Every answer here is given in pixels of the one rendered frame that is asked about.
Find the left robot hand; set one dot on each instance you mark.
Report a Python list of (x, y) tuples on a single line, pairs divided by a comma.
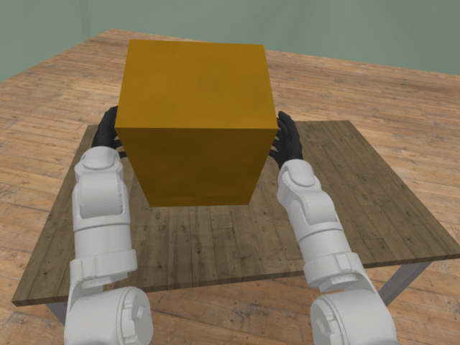
[(106, 132)]

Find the robot right forearm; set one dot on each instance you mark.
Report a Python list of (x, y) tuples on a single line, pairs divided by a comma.
[(329, 263)]

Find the right robot upper arm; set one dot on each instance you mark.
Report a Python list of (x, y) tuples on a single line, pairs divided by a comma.
[(352, 317)]

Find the carton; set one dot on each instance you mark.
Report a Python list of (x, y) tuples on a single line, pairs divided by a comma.
[(197, 120)]

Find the table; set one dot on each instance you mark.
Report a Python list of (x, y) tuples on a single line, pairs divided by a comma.
[(195, 246)]

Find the left robot upper arm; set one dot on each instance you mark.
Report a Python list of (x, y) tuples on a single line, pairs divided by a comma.
[(114, 317)]

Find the robot left forearm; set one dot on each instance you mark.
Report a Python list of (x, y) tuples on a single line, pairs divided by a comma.
[(101, 219)]

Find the right robot hand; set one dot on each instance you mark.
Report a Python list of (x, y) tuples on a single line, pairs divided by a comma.
[(288, 145)]

